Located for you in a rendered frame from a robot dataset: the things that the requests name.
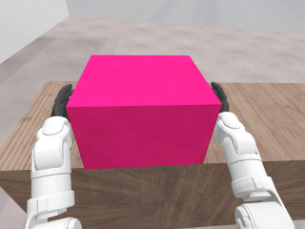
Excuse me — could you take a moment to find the robot left upper arm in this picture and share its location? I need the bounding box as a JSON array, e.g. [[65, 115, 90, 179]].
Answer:
[[31, 217, 82, 229]]

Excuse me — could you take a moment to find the robot right hand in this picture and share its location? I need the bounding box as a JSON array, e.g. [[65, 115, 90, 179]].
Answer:
[[211, 82, 230, 114]]

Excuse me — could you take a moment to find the left robot forearm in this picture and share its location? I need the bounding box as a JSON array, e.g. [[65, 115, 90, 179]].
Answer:
[[25, 116, 75, 229]]

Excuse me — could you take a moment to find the robot right upper arm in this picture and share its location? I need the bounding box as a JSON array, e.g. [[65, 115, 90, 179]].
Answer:
[[234, 201, 294, 229]]

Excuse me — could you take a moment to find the pedestal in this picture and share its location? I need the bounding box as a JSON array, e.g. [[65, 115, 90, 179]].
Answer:
[[0, 81, 305, 229]]

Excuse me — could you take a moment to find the robot left hand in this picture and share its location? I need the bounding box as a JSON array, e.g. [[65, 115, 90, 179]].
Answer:
[[51, 84, 74, 123]]

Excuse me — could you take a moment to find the right robot forearm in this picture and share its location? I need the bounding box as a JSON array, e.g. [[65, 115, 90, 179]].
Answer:
[[213, 112, 295, 229]]

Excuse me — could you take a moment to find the carton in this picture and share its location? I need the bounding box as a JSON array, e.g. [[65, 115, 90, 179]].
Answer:
[[66, 54, 222, 170]]

